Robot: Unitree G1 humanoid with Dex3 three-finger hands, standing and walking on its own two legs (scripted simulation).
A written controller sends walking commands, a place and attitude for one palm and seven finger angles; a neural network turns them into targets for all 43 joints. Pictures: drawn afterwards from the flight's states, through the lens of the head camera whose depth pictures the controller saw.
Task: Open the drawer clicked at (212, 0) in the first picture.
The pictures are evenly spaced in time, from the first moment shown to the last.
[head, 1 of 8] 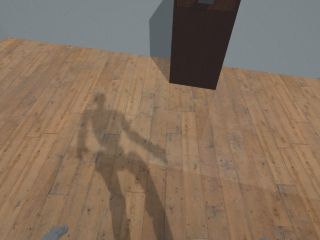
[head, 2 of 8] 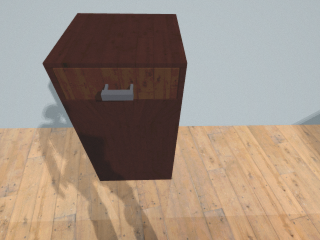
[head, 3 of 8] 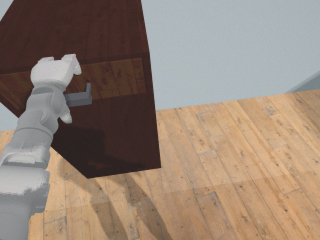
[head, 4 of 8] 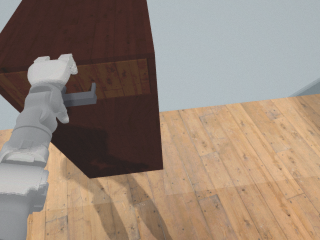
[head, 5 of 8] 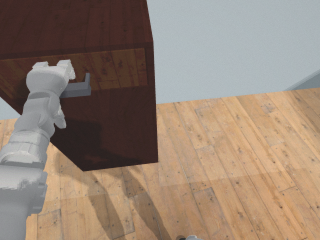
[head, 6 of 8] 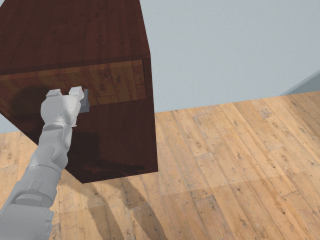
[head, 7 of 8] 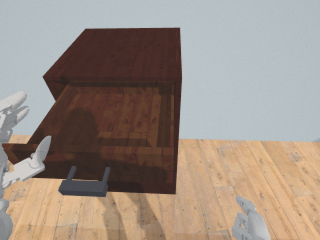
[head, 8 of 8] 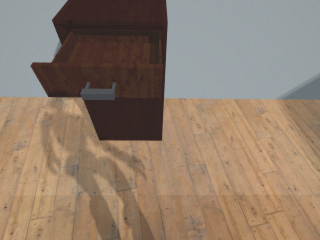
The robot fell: no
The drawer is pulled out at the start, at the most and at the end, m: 0.00 0.30 0.29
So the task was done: yes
